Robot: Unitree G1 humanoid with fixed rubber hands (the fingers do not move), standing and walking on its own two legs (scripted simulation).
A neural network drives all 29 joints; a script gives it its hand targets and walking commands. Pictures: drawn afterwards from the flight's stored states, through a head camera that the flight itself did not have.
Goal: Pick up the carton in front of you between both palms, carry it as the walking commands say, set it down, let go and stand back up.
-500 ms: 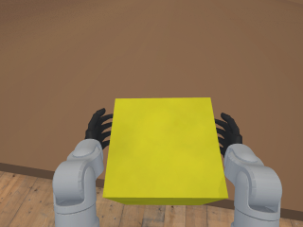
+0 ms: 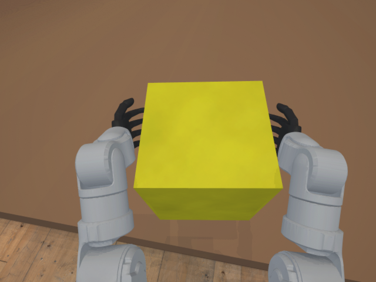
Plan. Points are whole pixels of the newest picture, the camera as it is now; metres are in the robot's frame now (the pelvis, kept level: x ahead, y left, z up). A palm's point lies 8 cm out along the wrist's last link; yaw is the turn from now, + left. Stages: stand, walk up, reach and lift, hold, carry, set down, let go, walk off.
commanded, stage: carry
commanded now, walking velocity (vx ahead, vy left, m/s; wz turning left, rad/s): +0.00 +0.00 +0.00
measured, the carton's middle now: (204, 159) +0.37 +0.00 +0.07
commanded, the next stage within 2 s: none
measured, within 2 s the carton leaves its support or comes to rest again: neither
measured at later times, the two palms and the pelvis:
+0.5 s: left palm (134, 137) +0.38 +0.14 +0.12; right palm (289, 143) +0.37 -0.16 +0.12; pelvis +0.04 -0.01 +0.01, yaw +0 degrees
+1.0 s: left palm (130, 122) +0.40 +0.14 +0.15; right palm (289, 129) +0.39 -0.16 +0.14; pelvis +0.06 +0.00 -0.01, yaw -1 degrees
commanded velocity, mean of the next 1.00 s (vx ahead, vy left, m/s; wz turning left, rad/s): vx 0.19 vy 0.00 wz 0.00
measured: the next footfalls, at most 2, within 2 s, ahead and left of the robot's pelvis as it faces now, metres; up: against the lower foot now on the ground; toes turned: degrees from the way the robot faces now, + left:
right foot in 1.20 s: +0.21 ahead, -0.10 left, +0.00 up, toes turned -4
left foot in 1.70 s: +0.57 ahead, +0.11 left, +0.14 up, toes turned +5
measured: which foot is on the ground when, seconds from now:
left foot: down 0.00-1.00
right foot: down 0.00-0.96, up 0.98-1.00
